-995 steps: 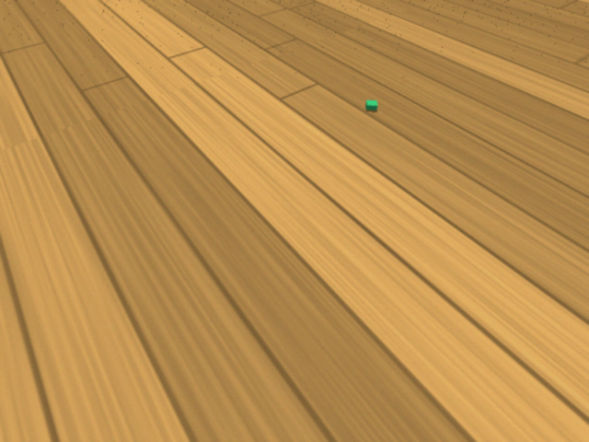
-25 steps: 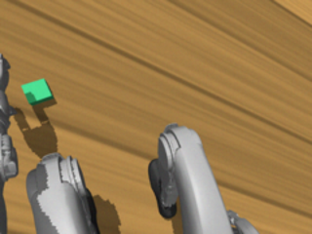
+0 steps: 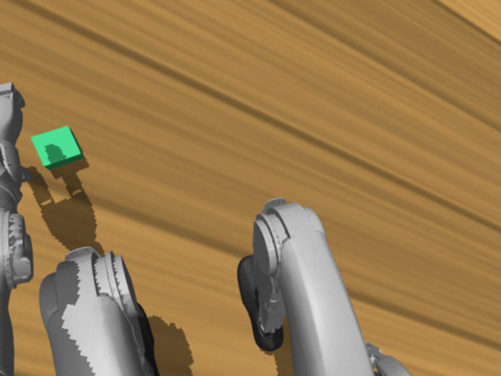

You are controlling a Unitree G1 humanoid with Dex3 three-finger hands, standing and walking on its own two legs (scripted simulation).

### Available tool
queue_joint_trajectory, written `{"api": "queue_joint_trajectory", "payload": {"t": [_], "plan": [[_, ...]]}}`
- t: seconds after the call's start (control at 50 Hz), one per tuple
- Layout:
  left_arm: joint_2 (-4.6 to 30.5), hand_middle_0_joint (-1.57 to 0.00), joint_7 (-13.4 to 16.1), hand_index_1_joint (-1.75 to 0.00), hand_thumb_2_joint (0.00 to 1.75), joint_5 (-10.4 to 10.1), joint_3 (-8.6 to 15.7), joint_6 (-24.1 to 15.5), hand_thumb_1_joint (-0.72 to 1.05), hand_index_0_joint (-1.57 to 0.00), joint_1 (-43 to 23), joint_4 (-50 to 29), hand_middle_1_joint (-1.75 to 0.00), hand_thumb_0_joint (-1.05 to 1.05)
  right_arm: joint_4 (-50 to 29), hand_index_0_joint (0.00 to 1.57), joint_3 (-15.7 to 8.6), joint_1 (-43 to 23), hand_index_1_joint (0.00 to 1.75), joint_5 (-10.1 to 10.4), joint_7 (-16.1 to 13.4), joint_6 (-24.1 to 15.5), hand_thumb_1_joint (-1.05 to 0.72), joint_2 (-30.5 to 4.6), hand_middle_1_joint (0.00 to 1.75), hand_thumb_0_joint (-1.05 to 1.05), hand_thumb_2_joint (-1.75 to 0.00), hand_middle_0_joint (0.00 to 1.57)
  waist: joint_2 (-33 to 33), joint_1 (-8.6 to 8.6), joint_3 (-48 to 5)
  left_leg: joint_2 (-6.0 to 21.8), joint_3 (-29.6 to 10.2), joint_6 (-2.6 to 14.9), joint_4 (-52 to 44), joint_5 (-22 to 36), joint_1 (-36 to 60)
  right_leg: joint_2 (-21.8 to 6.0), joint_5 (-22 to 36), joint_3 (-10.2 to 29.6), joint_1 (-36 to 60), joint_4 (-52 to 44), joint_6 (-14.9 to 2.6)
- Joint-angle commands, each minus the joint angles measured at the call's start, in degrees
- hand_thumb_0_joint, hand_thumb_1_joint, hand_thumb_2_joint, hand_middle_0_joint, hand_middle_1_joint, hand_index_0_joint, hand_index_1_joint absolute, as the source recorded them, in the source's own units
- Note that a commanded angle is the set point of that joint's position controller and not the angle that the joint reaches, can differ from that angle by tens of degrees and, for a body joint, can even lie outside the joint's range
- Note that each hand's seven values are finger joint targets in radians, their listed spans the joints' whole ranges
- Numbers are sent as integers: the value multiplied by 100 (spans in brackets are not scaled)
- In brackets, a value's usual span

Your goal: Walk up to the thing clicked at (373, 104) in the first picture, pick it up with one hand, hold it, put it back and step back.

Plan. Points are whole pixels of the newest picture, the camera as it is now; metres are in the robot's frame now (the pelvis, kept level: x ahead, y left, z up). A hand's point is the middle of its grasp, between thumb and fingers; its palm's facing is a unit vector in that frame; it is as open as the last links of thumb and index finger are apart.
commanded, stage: approach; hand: left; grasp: from above
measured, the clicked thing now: (58, 148) +0.53 +0.24 -0.30
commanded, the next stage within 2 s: rest palm in 0.50 s
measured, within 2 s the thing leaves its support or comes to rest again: neither
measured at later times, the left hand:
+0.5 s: hand (37, 141) +0.50 +0.24 -0.20, palm faces -0.47 -0.13 -0.87, open 12.8 cm
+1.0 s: hand (42, 149) +0.50 +0.24 -0.22, palm faces -0.47 -0.13 -0.87, open 12.8 cm
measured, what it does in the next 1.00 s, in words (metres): stands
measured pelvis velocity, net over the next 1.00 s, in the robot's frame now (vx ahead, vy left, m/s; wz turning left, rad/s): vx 0.00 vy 0.00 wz -0.03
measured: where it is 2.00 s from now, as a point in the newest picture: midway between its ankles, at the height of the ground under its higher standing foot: (206, 343)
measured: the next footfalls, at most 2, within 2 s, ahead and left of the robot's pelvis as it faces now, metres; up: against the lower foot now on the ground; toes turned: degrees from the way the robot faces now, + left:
none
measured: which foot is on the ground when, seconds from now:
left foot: down 0.00-1.00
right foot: down 0.00-1.00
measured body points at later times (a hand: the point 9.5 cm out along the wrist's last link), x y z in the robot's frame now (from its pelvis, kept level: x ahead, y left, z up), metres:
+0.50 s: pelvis +0.00 +0.00 +0.00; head +0.27 +0.04 +0.35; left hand +0.53 +0.24 -0.15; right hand -0.03 -0.26 -0.08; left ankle +0.07 +0.13 -0.29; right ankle +0.11 -0.13 -0.29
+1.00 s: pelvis +0.00 +0.00 -0.01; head +0.28 +0.07 +0.34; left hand +0.52 +0.24 -0.17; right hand +0.00 -0.27 -0.08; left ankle +0.07 +0.13 -0.29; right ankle +0.11 -0.13 -0.29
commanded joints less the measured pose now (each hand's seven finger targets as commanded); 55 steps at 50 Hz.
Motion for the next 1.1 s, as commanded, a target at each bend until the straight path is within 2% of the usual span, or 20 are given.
{"api": "queue_joint_trajectory", "payload": {"t": [0.0,0.06,0.08,0.12,0.18,0.24,0.26,0.28,0.38,0.42,0.44,0.48,0.56,0.7,0.74,0.78,0.86,0.94,1.02,1.08], "plan": [[704,-27,323,-84,79,52,-189,-34,-30,-27,-2748,-777,-85,0,157,20,-422,1454,30,-33,-56,-7,-89,-1586,30,0,-89,20,2130,-538,-3884,-88,576,221,-1382,1088,2975,285,1277,-729,1936,-1288,-412],[656,-27,434,-84,80,119,-269,81,-31,-28,-3017,-252,-84,0,183,20,-312,1468,30,-107,-35,-40,-89,-1575,30,0,-89,20,1930,-724,-3598,-99,603,261,-1266,975,2688,292,1255,-707,1947,-1299,-379],[1009,-28,468,-83,79,169,-91,97,-29,-29,-3258,-513,-83,0,268,20,-310,1609,30,-125,-29,-29,-89,-1614,30,0,-89,20,2075,-676,-3677,-102,613,257,-1318,964,2682,299,1217,-688,2021,-1306,-388],[1168,-29,516,-82,79,247,7,232,-30,-29,-3131,-202,-82,0,132,20,-250,1503,30,-111,-15,-61,-89,-1653,30,0,-89,20,2218,-549,-3725,-105,610,237,-1372,1021,2798,277,1201,-702,1928,-1243,-419],[1248,-28,552,-83,78,304,95,442,-29,-29,-2940,13,-83,0,-53,20,-164,1473,30,-77,3,-36,-89,-1740,30,0,-89,20,2250,-581,-3755,-108,607,244,-1424,1143,2791,285,1313,-703,2098,-1247,-417],[1584,-28,467,-82,79,238,331,670,-30,-28,-2364,239,-82,0,-153,20,-110,1461,30,-42,18,20,-88,-1788,30,0,-89,20,2084,-471,-3684,-96,641,301,-1391,1188,2505,312,1350,-657,2342,-1251,-382],[1346,-28,397,-82,78,145,86,700,-30,-28,-2358,102,-83,0,-319,20,-41,1316,30,-10,28,34,-88,-1696,30,0,-89,20,2055,-407,-3861,-80,687,326,-1327,1323,2448,339,1520,-612,2561,-1272,-356],[1499,-26,379,-83,79,49,165,745,-31,-27,-2188,128,-84,0,-265,20,-38,1281,30,19,11,63,-88,-1681,30,0,-89,20,1904,-363,-4009,-68,675,350,-1312,1336,2377,371,1567,-606,2722,-1276,-335],[1677,-25,130,-84,77,-310,412,623,-31,-27,-1689,-45,-86,0,-214,20,-75,1511,30,10,0,94,-88,-1715,30,0,-89,20,1297,-478,-3499,-55,652,439,-1186,1145,1711,362,1432,-549,3011,-1378,-227],[1427,-26,65,-85,76,-379,234,424,-30,-27,-1997,-665,-87,0,-271,20,-74,1443,30,-2,9,51,-89,-1579,30,0,-89,20,1748,-439,-3841,-37,609,357,-1215,1193,2162,373,1451,-594,3002,-1286,-300],[1551,-26,73,-85,75,-345,329,316,-29,-28,-2177,-916,-88,0,-237,20,-132,1524,30,-17,-7,28,-89,-1702,30,0,-89,20,1841,-481,-3881,-35,587,324,-1182,1196,2340,360,1404,-662,2856,-1283,-333],[1056,-26,101,-85,74,-363,34,144,-28,-28,-2252,-1077,-88,0,-167,20,-149,1472,30,-10,17,-29,-89,-1629,30,0,-89,20,2019,-539,-3849,-53,567,263,-1185,991,2472,360,1183,-732,2571,-1248,-381],[1191,-31,335,-84,78,-164,43,7,-25,-32,-2496,-1745,-85,0,-76,20,-319,1510,30,-3,34,-121,-89,-1621,30,0,-89,20,2453,-411,-4388,-35,574,209,-1286,925,3054,343,1157,-739,2442,-1253,-410],[567,-27,515,-80,87,-37,-149,320,-33,-25,-1953,59,-78,0,166,20,-298,1488,30,-71,114,-138,-88,-1590,30,0,-89,20,1727,-565,-3191,-76,589,270,-1310,888,2314,346,1139,-767,1962,-1318,-403],[917,-27,479,-79,83,-30,124,323,-31,-26,-2047,224,-78,0,219,20,-295,1650,30,-131,123,-181,-88,-1734,30,0,-89,20,1546,-708,-2971,-89,548,292,-1210,997,2285,328,1219,-774,1958,-1268,-385],[784,-27,428,-80,78,-30,-27,294,-29,-27,-2093,298,-80,0,125,20,-218,1513,30,-147,140,-215,-88,-1719,30,0,-89,20,1694,-697,-3056,-97,525,278,-1310,1009,2415,328,1218,-778,2114,-1270,-392],[1210,-27,523,-81,78,33,105,139,-28,-27,-2280,267,-81,0,-55,20,-68,1467,30,-152,127,-242,-88,-1804,30,0,-90,20,1709,-754,-3385,-68,494,298,-1224,1103,2491,330,1332,-780,2446,-1252,-340],[1582,-27,752,-78,76,116,195,-28,-26,-28,-2494,343,-79,0,-128,20,75,1420,30,-213,111,-327,-88,-1870,30,0,-89,20,1885,-829,-3195,-48,461,284,-1197,871,2479,339,1121,-831,2329,-1248,-335],[1786,-29,1018,-78,73,227,229,-133,-24,-29,-2720,195,-79,0,-157,20,163,1324,30,-307,119,-400,-88,-1925,30,0,-90,20,2427,-864,-3408,0,413,197,-1145,1091,2923,353,1348,-895,2366,-1098,-364],[1875,-30,1152,-76,73,234,293,-118,-23,-30,-2486,411,-76,0,-162,20,286,1353,30,-413,189,-486,-88,-1949,30,0,-90,20,2288,-977,-3119,19,419,224,-993,1198,2702,372,1530,-931,2534,-1085,-308]]}}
